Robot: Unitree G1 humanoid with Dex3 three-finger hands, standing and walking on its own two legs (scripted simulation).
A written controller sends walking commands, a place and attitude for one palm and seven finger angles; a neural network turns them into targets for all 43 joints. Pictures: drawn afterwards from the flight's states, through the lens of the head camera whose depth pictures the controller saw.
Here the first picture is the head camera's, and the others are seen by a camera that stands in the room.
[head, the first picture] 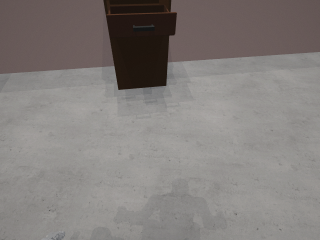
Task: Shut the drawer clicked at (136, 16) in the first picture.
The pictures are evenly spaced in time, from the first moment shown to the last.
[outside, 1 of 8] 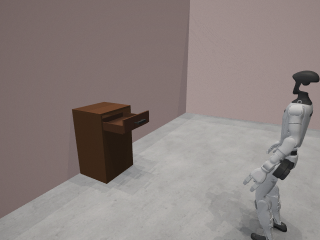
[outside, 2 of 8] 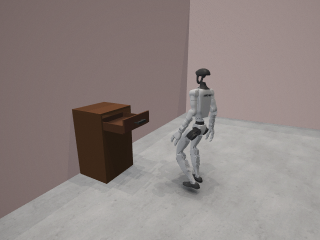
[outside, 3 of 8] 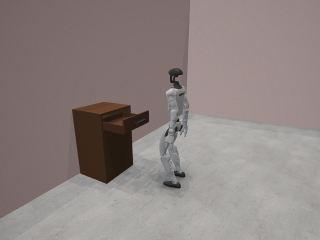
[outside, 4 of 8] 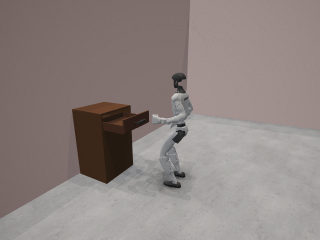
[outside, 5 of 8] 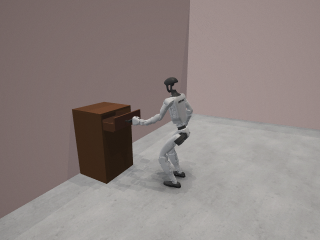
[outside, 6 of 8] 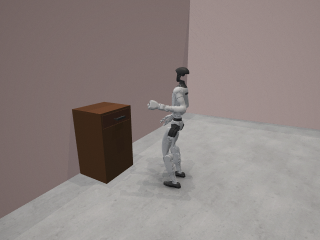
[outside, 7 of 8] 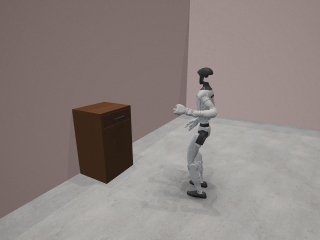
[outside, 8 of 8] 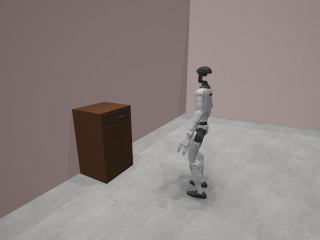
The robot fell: no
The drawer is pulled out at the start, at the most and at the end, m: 0.29 0.29 0.00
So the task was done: yes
